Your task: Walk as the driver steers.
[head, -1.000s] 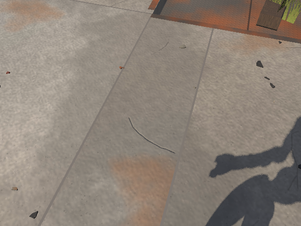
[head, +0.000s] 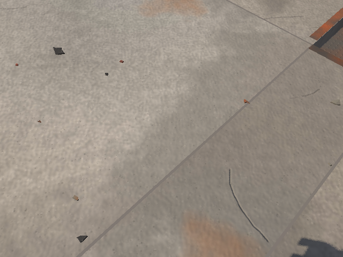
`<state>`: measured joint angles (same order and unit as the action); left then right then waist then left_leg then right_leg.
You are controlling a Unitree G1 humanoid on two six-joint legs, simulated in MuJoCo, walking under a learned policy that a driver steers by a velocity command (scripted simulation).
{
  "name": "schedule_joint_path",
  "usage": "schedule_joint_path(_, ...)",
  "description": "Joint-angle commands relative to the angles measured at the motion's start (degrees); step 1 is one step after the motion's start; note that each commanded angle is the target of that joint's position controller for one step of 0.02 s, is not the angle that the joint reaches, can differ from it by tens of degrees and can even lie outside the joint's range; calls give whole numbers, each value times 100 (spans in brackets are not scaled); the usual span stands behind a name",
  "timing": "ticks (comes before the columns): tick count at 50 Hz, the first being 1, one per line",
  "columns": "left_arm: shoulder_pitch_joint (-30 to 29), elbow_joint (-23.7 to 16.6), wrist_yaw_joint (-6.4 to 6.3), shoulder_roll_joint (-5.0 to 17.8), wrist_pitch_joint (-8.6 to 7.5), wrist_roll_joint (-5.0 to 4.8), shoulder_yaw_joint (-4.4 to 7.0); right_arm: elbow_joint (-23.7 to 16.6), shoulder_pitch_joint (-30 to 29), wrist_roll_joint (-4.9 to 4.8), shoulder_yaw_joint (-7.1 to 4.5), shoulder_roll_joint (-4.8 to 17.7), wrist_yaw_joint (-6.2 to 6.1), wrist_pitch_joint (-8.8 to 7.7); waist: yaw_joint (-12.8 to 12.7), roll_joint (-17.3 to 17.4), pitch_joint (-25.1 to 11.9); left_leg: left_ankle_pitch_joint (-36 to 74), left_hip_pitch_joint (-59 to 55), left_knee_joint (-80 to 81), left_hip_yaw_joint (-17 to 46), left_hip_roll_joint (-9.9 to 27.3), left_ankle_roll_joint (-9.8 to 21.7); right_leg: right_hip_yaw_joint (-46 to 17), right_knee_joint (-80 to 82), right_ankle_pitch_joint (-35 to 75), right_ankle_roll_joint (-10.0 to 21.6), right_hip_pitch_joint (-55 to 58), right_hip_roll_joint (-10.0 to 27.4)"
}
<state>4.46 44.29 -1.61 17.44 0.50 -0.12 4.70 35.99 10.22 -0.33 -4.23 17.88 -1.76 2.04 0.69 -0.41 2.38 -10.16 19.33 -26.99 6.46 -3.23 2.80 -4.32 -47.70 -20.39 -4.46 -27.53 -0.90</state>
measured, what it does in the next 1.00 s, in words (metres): steps on the spot, turning left: right foot, then left foot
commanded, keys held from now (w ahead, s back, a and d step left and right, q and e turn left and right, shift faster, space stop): q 1.00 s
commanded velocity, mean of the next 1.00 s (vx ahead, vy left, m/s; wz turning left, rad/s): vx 0.00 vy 0.00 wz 0.59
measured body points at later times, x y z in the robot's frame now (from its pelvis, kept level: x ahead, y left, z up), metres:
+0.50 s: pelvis -0.01 -0.02 +0.00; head +0.03 -0.01 +0.45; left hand +0.04 +0.30 -0.11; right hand +0.23 -0.24 -0.09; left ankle -0.04 +0.11 -0.71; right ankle +0.03 -0.15 -0.74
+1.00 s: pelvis -0.01 +0.01 +0.00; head +0.02 +0.03 +0.44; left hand -0.03 +0.34 -0.10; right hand +0.29 -0.13 -0.08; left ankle -0.05 +0.10 -0.74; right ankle +0.08 -0.10 -0.73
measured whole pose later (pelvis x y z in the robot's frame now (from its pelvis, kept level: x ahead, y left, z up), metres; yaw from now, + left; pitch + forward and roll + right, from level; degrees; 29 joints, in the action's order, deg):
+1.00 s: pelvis -0.01 +0.01 +0.00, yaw +36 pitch +2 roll -1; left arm 5.6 40.9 -0.1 17.4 -0.4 -0.4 4.5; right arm 33.5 9.5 -0.8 -4.1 18.6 -0.9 2.6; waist 1.1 0.6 2.7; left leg -12.8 18.2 -30.2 12.1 -6.2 1.9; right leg -5.2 -36.8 -20.2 -3.6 -20.0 -2.5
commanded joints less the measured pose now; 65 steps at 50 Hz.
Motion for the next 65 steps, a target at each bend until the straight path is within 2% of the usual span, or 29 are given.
schedule_joint_path(1, -63, -369, 52, 465, -103, -31, 98, -439, -113, 0, -308, 1032, -3, -23, 36, 964, -848, 1093, -818, 599, 1709, 1346, 1039, -35, 564, -13, 16, 220, -99)
schedule_joint_path(6, 458, -272, 170, 543, -231, -35, 168, -540, -373, -119, -279, 936, 5, 59, -258, 949, -849, 944, -619, 150, 2063, 975, 659, 64, 2549, 956, 298, 1369, -101)
schedule_joint_path(7, 648, -251, 148, 834, -225, 34, 250, -560, -237, -102, -229, 746, -10, 60, -220, 531, -956, 73, -82, -336, 1779, 674, 356, -421, 2799, 1328, 553, 2049, 597)
schedule_joint_path(8, 481, -310, 95, 1346, -158, 125, 343, -618, 93, -66, -164, 468, 12, 32, 155, -1044, -831, -1826, 1028, -1511, 641, -253, -41, -1707, 2934, 2342, 1246, 2484, 1809)
schedule_joint_path(9, 457, -370, 107, 1179, -169, 276, 309, -647, 22, -21, -298, 900, 13, -34, -20, -1460, -707, -2721, 1510, -2868, 229, -296, -330, -2500, 3118, 2749, 2044, 2063, 2514)
schedule_joint_path(10, 167, -511, 76, 879, -191, 240, 212, -531, 117, -29, -417, 1204, 26, -40, 66, -957, -606, -2363, 1493, -3660, 336, -35, -444, -2077, 3066, 2677, 2042, 1912, 2351)
schedule_joint_path(13, -190, -597, -19, 547, -156, 36, 99, -313, 284, -52, -389, 885, 23, 110, 100, -700, -345, -1500, 1717, -4377, 132, 84, -727, -830, 2925, 2457, 1574, 1942, 1590)
schedule_joint_path(16, 178, -543, -97, 642, -61, 90, 120, -534, -120, -135, -272, 592, 68, 110, -181, -857, -356, -1217, 1831, -3728, -277, 242, -877, -338, 2976, 2649, 1666, 2345, 1483)
schedule_joint_path(20, 290, -546, -64, 946, 10, 68, 229, -722, -349, -68, -163, 432, 148, 100, -356, -972, -587, -1351, 1204, -2514, -571, 525, -869, -41, 2908, 2890, 1736, 2542, 1726)
schedule_joint_path(24, 238, -540, 45, 1109, 12, -42, 289, -734, -172, -91, -206, 556, 227, 147, -281, -1060, -613, -1171, 404, -1464, -920, 467, -646, 194, 2741, 2978, 1637, 2316, 1875)
schedule_joint_path(26, 124, -520, 69, 1111, -3, -160, 292, -656, 124, -90, -243, 542, 267, 175, -42, -968, -624, -506, -193, -431, -1077, 363, -385, 390, 2353, 2796, 1384, 2158, 1847)
schedule_joint_path(27, 248, -447, 79, 964, -21, -196, 257, -565, 361, -77, -298, 612, 245, 177, 56, -780, -677, -7, -783, 159, -1055, 237, -193, 613, 1933, 2409, 1100, 1861, 1698)
schedule_joint_path(28, 561, -349, 110, 691, -41, -88, 189, -535, 597, -77, -415, 956, 183, 158, 53, 117, -789, 1380, -1730, 511, -283, 644, 81, 1100, 915, 1392, 618, 1034, 1320)
schedule_joint_path(29, 409, -695, 118, 314, -57, 229, 34, -725, 573, 3, -549, 1740, 98, 110, -101, 1997, -731, 3203, -2376, 547, 2114, 2289, 1092, 1390, -806, -1606, 18, -873, 413)
schedule_joint_path(30, -193, -805, 50, 613, -71, 146, 122, -743, 768, 188, -455, 1431, 178, -51, 429, 1351, -1094, 3132, -1933, 644, 2410, 2600, 1806, 331, -1886, -2010, 2, -1018, 204)
schedule_joint_path(31, -227, -821, 31, 734, -45, 14, 166, -669, 563, 188, -372, 1254, 196, -167, 264, 1035, -889, 2773, -1757, 676, 1862, 2304, 1629, 135, -2210, -1595, 73, -1099, 315)
schedule_joint_path(33, -52, -674, -36, 803, -26, 51, 215, -653, 20, -3, -296, 986, 137, -202, 2, 737, -631, 1981, -1511, 671, 1293, 1729, 1056, 33, -1893, -686, 129, -1118, 431)
schedule_joint_path(36, 176, -596, -9, 712, -26, 47, 210, -692, -160, 18, -215, 905, 46, -151, -158, 815, -786, 2168, -1196, 705, 1088, 1464, 1020, 97, -1802, -47, 17, -619, 216)
schedule_joint_path(40, -23, -665, -1, 537, -30, 28, 131, -641, -47, -4, -243, 984, -7, -120, -28, 831, -726, 1440, -1302, 675, 1335, 1353, 1017, 15, -593, 116, -72, -514, 94)
schedule_joint_path(45, -97, -728, 76, 554, -102, -12, 121, -653, -116, 5, -285, 1086, 37, -54, 55, 947, -622, 800, -915, 585, 1905, 1281, 1047, -76, 406, -85, -11, 92, -77)
schedule_joint_path(49, 70, -753, 164, 585, -202, -48, 147, -673, -262, -57, -285, 1069, 82, -1, -1, 1008, -719, 1245, -1004, 324, 2386, 1178, 957, -91, 1275, -56, 129, 584, -181)
schedule_joint_path(51, 424, -652, 192, 582, -249, -24, 179, -700, -445, -139, -261, 998, 53, 36, -257, 925, -782, 1124, -774, 35, 2329, 905, 669, 17, 2505, 924, 277, 1368, -128)
schedule_joint_path(52, 580, -638, 165, 830, -246, 40, 246, -692, -285, -124, -212, 814, 35, 33, -214, 538, -918, 257, -294, -398, 2049, 633, 361, -414, 2758, 1478, 510, 2058, 507)
schedule_joint_path(53, 368, -713, 128, 1301, -192, 136, 312, -694, 119, -55, -140, 532, 44, 6, 187, -975, -856, -1675, 631, -1515, 908, -235, -48, -1660, 2875, 2609, 1180, 2468, 1674)
schedule_joint_path(54, 447, -718, 145, 1158, -200, 256, 282, -703, 0, -18, -264, 939, 13, -48, -25, -1430, -674, -2871, 1203, -2842, 389, -439, -366, -2559, 3048, 3023, 2073, 2115, 2374)
schedule_joint_path(55, 276, -797, 122, 901, -217, 196, 191, -589, 118, -2, -374, 1220, 6, -60, 32, -935, -592, -2594, 1241, -3704, 473, -170, -513, -2278, 2998, 2876, 2157, 1965, 2324)
schedule_joint_path(57, -48, -834, 77, 626, -197, 46, 98, -357, 203, -22, -364, 1010, -18, 23, 110, -624, -390, -1990, 1309, -4131, 427, -124, -706, -1372, 2861, 2472, 1705, 1915, 1644)
schedule_joint_path(63, 183, -685, 42, 634, -82, 41, 43, -431, -181, -14, -63, 295, 27, 29, -162, -984, -604, -1700, 496, -2208, -183, 187, -886, -541, 2694, 3092, 1678, 2261, 1274)
schedule_joint_path(65, 310, -628, 73, 797, -32, 3, 84, -413, -229, -35, -33, 297, 53, 19, -274, -1132, -627, -1599, 3, -1343, -457, 235, -856, -585, 2658, 3169, 1713, 2179, 1333)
